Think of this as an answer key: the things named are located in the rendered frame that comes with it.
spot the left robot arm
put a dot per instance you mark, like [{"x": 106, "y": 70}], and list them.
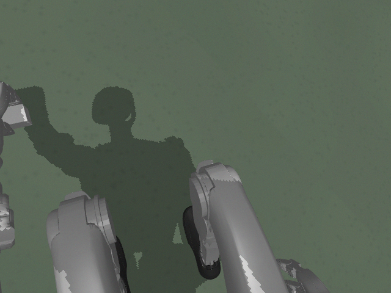
[{"x": 7, "y": 231}]

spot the right robot foot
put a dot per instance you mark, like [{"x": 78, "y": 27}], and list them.
[{"x": 210, "y": 271}]

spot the small box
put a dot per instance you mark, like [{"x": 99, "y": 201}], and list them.
[{"x": 17, "y": 116}]

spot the left robot foot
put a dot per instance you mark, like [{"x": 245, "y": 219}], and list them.
[{"x": 123, "y": 265}]

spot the left robot hand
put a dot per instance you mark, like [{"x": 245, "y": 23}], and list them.
[{"x": 8, "y": 97}]

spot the right robot hand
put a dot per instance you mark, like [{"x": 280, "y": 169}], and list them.
[{"x": 308, "y": 282}]

